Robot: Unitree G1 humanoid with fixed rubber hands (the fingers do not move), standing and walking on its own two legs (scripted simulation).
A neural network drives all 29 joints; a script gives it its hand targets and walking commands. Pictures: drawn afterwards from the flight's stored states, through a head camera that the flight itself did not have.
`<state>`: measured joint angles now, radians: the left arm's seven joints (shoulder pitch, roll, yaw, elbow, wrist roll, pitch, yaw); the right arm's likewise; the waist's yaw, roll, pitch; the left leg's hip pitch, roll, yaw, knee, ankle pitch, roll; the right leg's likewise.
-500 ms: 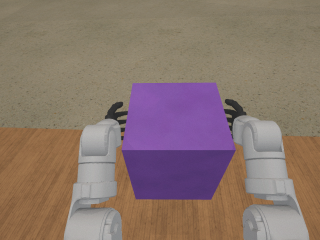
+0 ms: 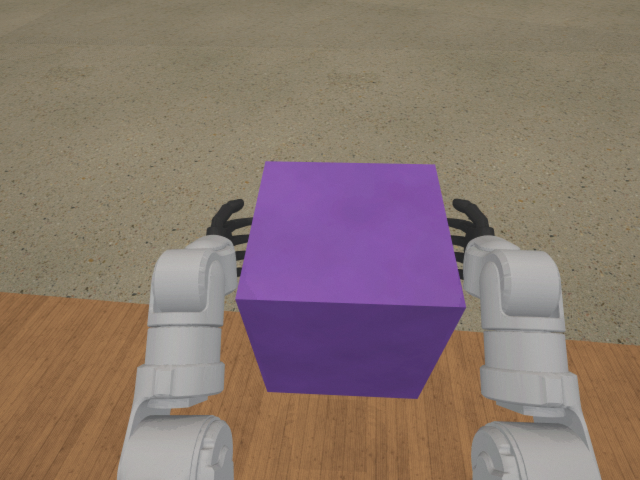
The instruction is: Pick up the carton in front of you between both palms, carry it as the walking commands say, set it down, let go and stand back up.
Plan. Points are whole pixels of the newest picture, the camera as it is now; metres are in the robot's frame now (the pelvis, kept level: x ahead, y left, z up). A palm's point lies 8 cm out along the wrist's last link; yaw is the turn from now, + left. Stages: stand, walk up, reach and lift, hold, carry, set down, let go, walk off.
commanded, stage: carry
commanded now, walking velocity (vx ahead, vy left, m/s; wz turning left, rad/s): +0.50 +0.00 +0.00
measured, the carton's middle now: (345, 286) +0.36 +0.02 +0.06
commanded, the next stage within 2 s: none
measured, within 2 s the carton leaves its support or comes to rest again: neither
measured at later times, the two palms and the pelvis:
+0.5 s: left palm (276, 141) +0.63 +0.15 +0.12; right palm (454, 141) +0.62 -0.15 +0.12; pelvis +0.27 +0.00 -0.01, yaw +2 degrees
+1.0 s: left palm (287, 89) +0.89 +0.17 +0.08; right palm (420, 89) +0.92 -0.13 +0.07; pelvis +0.55 -0.01 -0.03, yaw +1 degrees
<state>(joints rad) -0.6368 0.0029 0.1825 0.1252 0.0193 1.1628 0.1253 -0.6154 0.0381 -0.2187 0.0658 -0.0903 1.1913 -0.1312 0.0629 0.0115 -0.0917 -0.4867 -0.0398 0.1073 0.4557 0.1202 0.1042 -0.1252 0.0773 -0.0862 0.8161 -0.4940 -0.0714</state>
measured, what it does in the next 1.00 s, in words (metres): goes down: right foot 0.04 m lower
